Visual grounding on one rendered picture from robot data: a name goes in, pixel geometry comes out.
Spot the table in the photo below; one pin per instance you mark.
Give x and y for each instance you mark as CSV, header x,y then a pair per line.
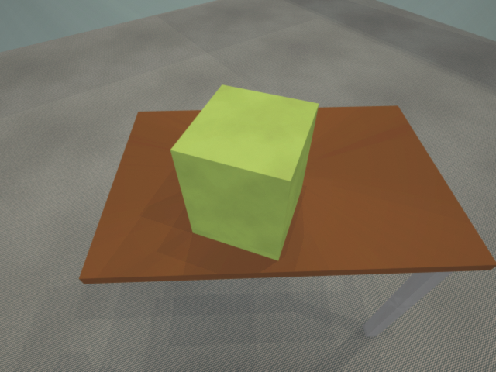
x,y
372,202

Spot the carton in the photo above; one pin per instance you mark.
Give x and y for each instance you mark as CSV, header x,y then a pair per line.
x,y
241,165

